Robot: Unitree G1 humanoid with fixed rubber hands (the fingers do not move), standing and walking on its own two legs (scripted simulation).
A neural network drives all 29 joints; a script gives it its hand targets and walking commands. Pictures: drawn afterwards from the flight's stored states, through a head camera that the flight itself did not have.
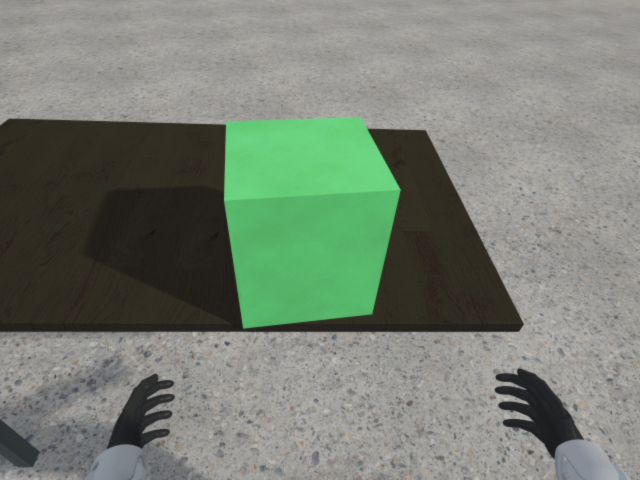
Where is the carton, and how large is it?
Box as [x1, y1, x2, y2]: [224, 117, 400, 328]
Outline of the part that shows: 360,117 226,121 224,203 243,328 370,314 372,312 400,190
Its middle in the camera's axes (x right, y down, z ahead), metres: -0.03 -0.02 +0.61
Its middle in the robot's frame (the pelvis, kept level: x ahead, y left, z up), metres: +0.47 +0.02 +0.09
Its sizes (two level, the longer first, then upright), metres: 0.210 0.200 0.250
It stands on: a table, 0.74 m high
